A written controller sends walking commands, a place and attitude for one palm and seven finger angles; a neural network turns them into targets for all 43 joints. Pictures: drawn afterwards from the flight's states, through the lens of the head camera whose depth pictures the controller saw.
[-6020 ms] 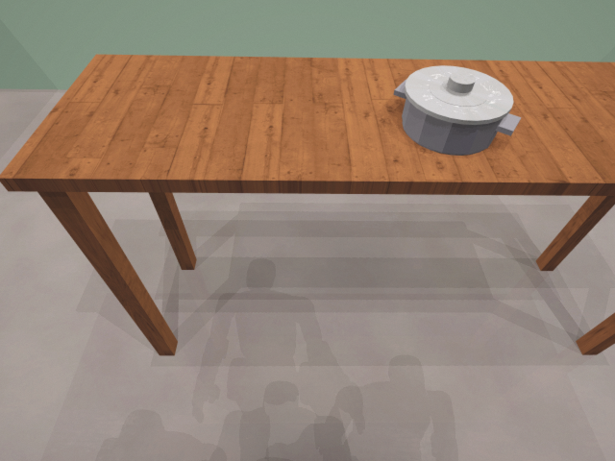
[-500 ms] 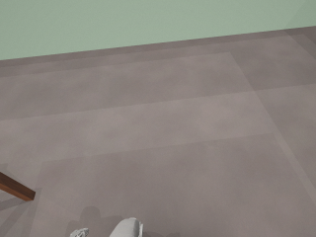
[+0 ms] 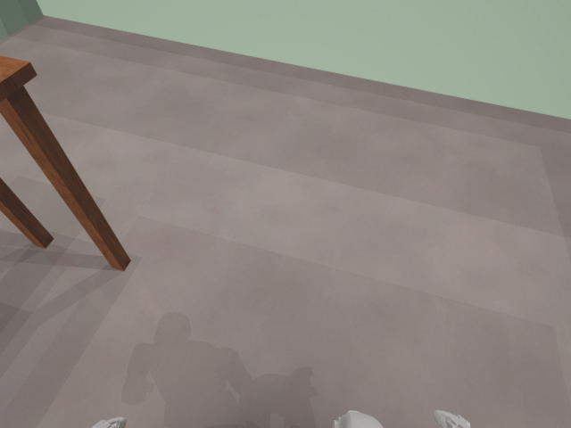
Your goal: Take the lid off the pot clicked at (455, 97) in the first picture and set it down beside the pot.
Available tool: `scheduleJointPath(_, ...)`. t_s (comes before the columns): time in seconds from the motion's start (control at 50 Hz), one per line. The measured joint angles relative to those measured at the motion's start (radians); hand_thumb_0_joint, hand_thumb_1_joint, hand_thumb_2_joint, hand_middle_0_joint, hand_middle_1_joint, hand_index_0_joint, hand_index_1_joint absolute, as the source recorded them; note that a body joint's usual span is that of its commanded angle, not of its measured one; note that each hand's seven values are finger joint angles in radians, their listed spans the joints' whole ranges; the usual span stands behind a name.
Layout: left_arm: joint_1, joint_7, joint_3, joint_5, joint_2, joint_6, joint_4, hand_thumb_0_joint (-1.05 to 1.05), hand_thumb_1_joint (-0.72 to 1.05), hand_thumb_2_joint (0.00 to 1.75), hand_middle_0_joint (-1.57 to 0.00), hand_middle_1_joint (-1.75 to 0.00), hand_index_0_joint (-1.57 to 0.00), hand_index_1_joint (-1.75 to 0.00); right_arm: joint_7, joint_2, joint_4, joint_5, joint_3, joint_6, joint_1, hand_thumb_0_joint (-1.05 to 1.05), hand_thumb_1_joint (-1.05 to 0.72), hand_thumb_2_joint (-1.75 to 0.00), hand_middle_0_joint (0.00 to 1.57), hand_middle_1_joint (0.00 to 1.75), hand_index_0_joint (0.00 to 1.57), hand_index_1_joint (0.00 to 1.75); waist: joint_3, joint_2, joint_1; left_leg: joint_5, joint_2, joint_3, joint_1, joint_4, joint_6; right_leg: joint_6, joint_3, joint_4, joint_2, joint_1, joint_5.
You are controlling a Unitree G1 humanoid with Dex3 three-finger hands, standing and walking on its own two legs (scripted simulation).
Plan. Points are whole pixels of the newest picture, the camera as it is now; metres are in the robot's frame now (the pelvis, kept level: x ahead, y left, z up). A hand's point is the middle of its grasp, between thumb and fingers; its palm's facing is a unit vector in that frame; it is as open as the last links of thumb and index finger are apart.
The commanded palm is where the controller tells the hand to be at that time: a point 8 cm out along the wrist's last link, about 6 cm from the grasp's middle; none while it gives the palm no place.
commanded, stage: turn to face it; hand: left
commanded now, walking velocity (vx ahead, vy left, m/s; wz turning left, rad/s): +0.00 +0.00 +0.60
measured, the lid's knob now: out of the picture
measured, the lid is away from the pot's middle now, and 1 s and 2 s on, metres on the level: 0.00 0.00 0.00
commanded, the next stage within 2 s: none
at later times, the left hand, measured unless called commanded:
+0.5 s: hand out of the picture +0.00 +0.17 -0.16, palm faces +0.32 -0.92 -0.24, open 7.4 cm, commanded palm none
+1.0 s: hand out of the picture -0.04 +0.24 -0.15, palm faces +0.57 -0.78 -0.28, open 7.4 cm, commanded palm none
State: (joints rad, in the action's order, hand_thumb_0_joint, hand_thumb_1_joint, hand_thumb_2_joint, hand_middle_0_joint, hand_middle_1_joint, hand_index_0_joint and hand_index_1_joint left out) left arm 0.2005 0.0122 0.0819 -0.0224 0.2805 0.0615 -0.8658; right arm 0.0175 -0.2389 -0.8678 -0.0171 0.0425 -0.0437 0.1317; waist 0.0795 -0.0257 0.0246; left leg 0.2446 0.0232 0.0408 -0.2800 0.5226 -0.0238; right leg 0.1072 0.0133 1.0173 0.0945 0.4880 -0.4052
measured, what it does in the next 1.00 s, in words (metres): steps on the spot, turning left: right foot, then left foot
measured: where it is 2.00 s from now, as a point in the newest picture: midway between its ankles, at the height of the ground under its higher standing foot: outside the picture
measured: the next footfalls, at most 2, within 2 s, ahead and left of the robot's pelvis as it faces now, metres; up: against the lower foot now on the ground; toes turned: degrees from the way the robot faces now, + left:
right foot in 0.16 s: +0.05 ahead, -0.14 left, +0.00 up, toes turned +4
left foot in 0.58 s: -0.02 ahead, +0.10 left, +0.00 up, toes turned +27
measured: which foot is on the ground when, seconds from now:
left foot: down 0.00-0.16, up 0.18-0.56, down 0.58-1.00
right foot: up 0.00-0.14, down 0.16-0.58, up 0.60-1.00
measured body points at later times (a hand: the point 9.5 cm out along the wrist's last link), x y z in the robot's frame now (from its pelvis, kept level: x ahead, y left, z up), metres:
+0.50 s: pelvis -0.01 -0.03 +0.00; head +0.03 -0.02 +0.45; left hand -0.02 +0.22 -0.14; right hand +0.15 -0.25 -0.15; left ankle -0.06 +0.09 -0.69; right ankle +0.01 -0.15 -0.74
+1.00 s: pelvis -0.02 -0.01 +0.00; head +0.00 +0.02 +0.45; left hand -0.07 +0.28 -0.13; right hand +0.17 -0.19 -0.13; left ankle -0.06 +0.08 -0.74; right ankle +0.06 -0.15 -0.69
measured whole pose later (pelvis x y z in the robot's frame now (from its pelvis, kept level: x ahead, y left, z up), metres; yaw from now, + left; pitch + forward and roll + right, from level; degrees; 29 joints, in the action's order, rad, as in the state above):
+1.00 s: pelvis -0.02 -0.01 +0.00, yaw +35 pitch +1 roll -1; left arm 0.13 0.02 0.07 -0.02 0.26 0.06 -0.85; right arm 0.01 -0.22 -0.90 -0.02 0.05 -0.04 0.22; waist 0.06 0.00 -0.03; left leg 0.21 0.08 0.12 -0.28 0.47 -0.05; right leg 0.11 -0.02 0.89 0.05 0.43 -0.42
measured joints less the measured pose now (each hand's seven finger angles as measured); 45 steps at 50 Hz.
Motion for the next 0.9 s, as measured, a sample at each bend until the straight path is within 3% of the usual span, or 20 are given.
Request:
scheduleJointPath(0.14, -0.035, 0.003, -0.016, 0.008, -0.023, -0.02, 0.037, 0.01, 0.91, 0.9, -0.2, -0.29, -0.2, -0.3, 0.0, -0.008, -0.005, -0.001, 0.018, -0.011, 0.043, 0.0, -0.9, -0.9, 0.2, 0.3, 0.21, 0.3, -0.014, 0.044, -0.041, -0.003, 0.02, 0.084, -0.05, 0.035, 0.033, -0.017, 0.0, -0.316, -0.065, -0.141, 0.034)
scheduleJointPath(0.16, -0.031, 0.003, -0.02, 0.008, -0.025, -0.029, 0.046, 0.01, 0.91, 0.9, -0.2, -0.29, -0.2, -0.3, 0.0, -0.01, -0.005, 0.003, 0.022, -0.014, 0.054, 0.0, -0.9, -0.9, 0.2, 0.3, 0.21, 0.3, -0.021, 0.044, -0.043, 0.007, 0.031, 0.093, -0.067, 0.06, 0.041, -0.024, 0.004, -0.407, -0.067, -0.183, 0.074)
scheduleJointPath(0.18, -0.033, 0.006, -0.022, 0.004, -0.034, -0.04, 0.049, 0.01, 0.91, 0.9, -0.2, -0.29, -0.2, -0.3, -0.001, -0.015, -0.01, 0.007, 0.028, -0.017, 0.057, 0.0, -0.9, -0.9, 0.2, 0.3, 0.21, 0.3, -0.02, 0.055, -0.041, 0.054, 0.032, 0.095, -0.093, 0.115, 0.045, -0.054, 0.013, -0.426, -0.07, -0.189, 0.09)
scheduleJointPath(0.24, -0.031, 0.01, -0.039, 0.0, -0.066, -0.049, 0.053, 0.01, 0.91, 0.9, -0.2, -0.29, -0.2, -0.3, -0.003, -0.029, -0.027, 0.002, 0.044, -0.032, 0.067, 0.0, -0.9, -0.9, 0.2, 0.3, 0.2, 0.3, -0.01, 0.076, -0.052, 0.217, 0.038, 0.054, -0.193, 0.418, 0.058, -0.113, 0.06, -0.413, -0.048, -0.204, 0.08)
scheduleJointPath(0.28, -0.022, 0.012, -0.044, -0.001, -0.082, -0.049, 0.052, 0.01, 0.9, 0.9, -0.21, -0.29, -0.2, -0.3, 0.005, -0.033, -0.04, 0.0, 0.047, -0.037, 0.07, 0.0, -0.9, -0.9, 0.2, 0.3, 0.2, 0.3, -0.003, 0.076, -0.055, 0.195, 0.021, 0.015, -0.238, 0.58, 0.071, -0.12, 0.085, -0.438, -0.031, -0.23, 0.086)
scheduleJointPath(0.34, -0.011, 0.014, -0.049, -0.004, -0.097, -0.051, 0.043, 0.01, 0.9, 0.9, -0.21, -0.29, -0.2, -0.3, 0.014, -0.028, -0.05, 0.001, 0.046, -0.041, 0.07, 0.0, -0.9, -0.9, 0.2, 0.3, 0.2, 0.3, 0.008, 0.061, -0.056, 0.16, -0.013, -0.026, -0.25, 0.655, 0.089, -0.118, 0.118, -0.467, -0.007, -0.259, 0.097)
scheduleJointPath(0.48, 0.022, 0.008, -0.053, -0.011, -0.096, -0.046, 0.017, 0.01, 0.9, 0.9, -0.21, -0.3, -0.21, -0.3, 0.022, -0.009, -0.057, 0.007, 0.031, -0.045, 0.031, 0.0, -0.9, -0.9, 0.19, 0.3, 0.2, 0.3, 0.028, 0.019, -0.031, 0.184, -0.053, -0.085, -0.155, 0.428, 0.095, -0.1, 0.192, -0.464, 0.042, -0.266, 0.093)
scheduleJointPath(0.54, 0.034, 0.007, -0.041, -0.012, -0.076, -0.037, 0.003, 0.01, 0.9, 0.9, -0.21, -0.3, -0.21, -0.3, 0.02, -0.002, -0.042, 0.01, 0.022, -0.03, 0.008, 0.0, -0.9, -0.9, 0.19, 0.3, 0.2, 0.3, 0.033, -0.004, -0.016, 0.174, -0.048, -0.117, -0.083, 0.262, 0.08, -0.081, 0.222, -0.42, 0.069, -0.247, 0.071)
scheduleJointPath(0.58, 0.05, 0.003, -0.03, -0.005, -0.058, -0.03, -0.001, 0.01, 0.9, 0.9, -0.21, -0.3, -0.21, -0.3, 0.021, -0.004, -0.021, 0.008, 0.017, -0.011, 0.005, 0.0, -0.9, -0.9, 0.2, 0.3, 0.2, 0.3, 0.022, -0.014, -0.011, 0.083, -0.04, -0.131, -0.017, 0.104, 0.052, -0.062, 0.241, -0.348, 0.091, -0.215, 0.038)
scheduleJointPath(0.6, 0.049, 0.002, -0.022, -0.001, -0.044, -0.022, -0.009, 0.01, 0.9, 0.9, -0.21, -0.3, -0.21, -0.3, 0.019, 0.001, -0.014, 0.007, 0.018, -0.001, -0.002, 0.0, -0.9, -0.9, 0.2, 0.3, 0.2, 0.3, 0.024, -0.032, -0.01, 0.084, -0.025, -0.131, -0.027, 0.11, 0.022, -0.046, 0.214, -0.269, 0.101, -0.181, -0.025)
scheduleJointPath(0.64, 0.04, 0.008, -0.011, -0.001, -0.023, 0.003, -0.027, 0.01, 0.9, 0.9, -0.21, -0.3, -0.21, -0.3, 0.012, 0.007, -0.003, 0.007, 0.012, 0.015, -0.007, 0.0, -0.9, -0.9, 0.2, 0.3, 0.2, 0.3, 0.026, -0.045, -0.004, 0.101, -0.013, -0.121, -0.042, 0.139, -0.02, -0.027, 0.126, -0.08, 0.071, -0.102, -0.131)
scheduleJointPath(0.72, 0.015, 0.008, 0.003, 0.0, -0.004, 0.013, -0.043, 0.01, 0.91, 0.9, -0.2, -0.29, -0.2, -0.3, -0.009, 0.013, 0.0, 0.002, 0.002, 0.022, 0.012, 0.0, -0.9, -0.9, 0.2, 0.3, 0.2, 0.3, 0.014, -0.03, -0.008, 0.057, -0.002, -0.077, -0.013, 0.064, -0.034, -0.007, 0.042, 0.131, 0.021, 0.001, -0.054)
scheduleJointPath(0.8, -0.006, 0.003, 0.002, -0.001, 0.003, 0.001, -0.023, 0.01, 0.91, 0.9, -0.2, -0.29, -0.2, -0.3, -0.011, 0.016, -0.013, 0.004, -0.005, 0.017, 0.035, 0.0, -0.9, -0.9, 0.2, 0.3, 0.2, 0.3, -0.002, -0.02, -0.008, 0.001, 0.016, -0.038, 0.018, -0.024, -0.042, 0.006, 0.004, 0.118, 0.01, 0.027, 0.036)
scheduleJointPath(0.9, -0.033, 0.006, -0.002, 0.001, -0.001, -0.002, -0.005, 0.01, 0.91, 0.9, -0.2, -0.29, -0.2, -0.3, -0.009, 0.021, -0.023, 0.003, -0.003, 0.012, 0.063, 0.0, -0.9, -0.9, 0.2, 0.3, 0.21, 0.3, -0.017, -0.001, -0.027, -0.031, 0.036, 0.017, 0.022, -0.062, -0.041, 0.011, -0.022, 0.001, -0.01, -0.005, 0.027)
